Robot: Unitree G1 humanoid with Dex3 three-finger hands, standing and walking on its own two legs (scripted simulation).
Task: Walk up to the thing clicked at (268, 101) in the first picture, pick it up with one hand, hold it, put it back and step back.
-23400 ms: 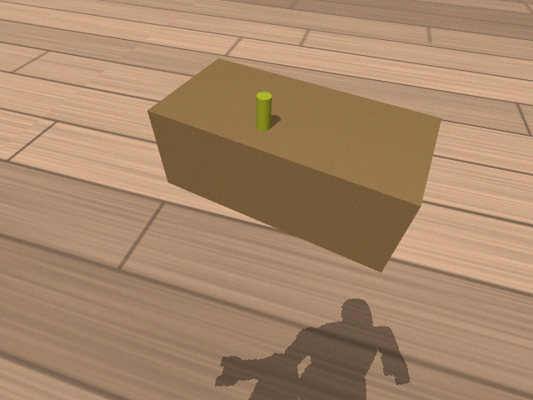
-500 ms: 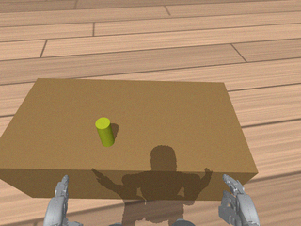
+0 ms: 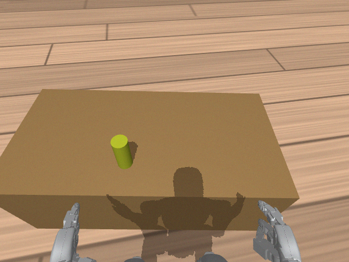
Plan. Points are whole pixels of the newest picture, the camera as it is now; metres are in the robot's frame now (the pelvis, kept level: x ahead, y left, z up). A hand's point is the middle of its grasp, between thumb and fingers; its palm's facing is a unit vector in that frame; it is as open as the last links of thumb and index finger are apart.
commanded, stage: home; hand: left
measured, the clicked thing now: (122, 152) +0.51 +0.19 -0.20
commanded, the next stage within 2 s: stand in 1.22 s
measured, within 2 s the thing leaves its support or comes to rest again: neither
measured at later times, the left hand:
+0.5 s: hand (94, 239) +0.19 +0.18 -0.05, palm faces +0.12 -0.97 -0.22, open 17.4 cm
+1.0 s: hand (94, 245) +0.18 +0.18 -0.05, palm faces +0.12 -0.96 -0.27, open 17.5 cm
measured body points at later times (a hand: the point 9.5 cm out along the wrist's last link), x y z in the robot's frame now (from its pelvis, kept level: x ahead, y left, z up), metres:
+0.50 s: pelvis +0.02 +0.00 +0.00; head +0.04 +0.01 +0.45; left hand +0.18 +0.23 -0.04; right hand +0.18 -0.22 -0.03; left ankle +0.01 +0.13 -0.69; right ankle +0.03 -0.14 -0.69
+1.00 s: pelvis +0.01 +0.00 +0.00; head +0.03 +0.00 +0.45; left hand +0.17 +0.23 -0.03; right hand +0.16 -0.24 -0.07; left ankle +0.01 +0.13 -0.69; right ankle +0.03 -0.14 -0.69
